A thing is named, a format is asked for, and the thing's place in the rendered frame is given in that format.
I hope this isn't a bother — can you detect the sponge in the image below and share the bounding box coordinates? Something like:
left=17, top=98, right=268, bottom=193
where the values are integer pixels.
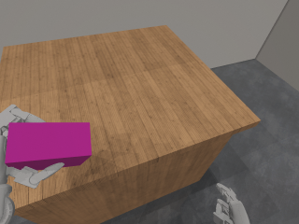
left=5, top=122, right=92, bottom=171

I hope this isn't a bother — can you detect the robot right hand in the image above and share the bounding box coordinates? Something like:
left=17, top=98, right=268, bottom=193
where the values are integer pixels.
left=213, top=183, right=250, bottom=224

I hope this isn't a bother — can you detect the table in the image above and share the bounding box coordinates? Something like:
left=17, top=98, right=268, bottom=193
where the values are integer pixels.
left=0, top=25, right=261, bottom=224

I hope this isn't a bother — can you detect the robot left forearm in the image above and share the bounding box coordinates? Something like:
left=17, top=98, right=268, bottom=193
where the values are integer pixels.
left=0, top=184, right=15, bottom=224

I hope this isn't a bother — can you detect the robot left hand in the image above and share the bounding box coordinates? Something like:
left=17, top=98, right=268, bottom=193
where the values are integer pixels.
left=0, top=104, right=64, bottom=189

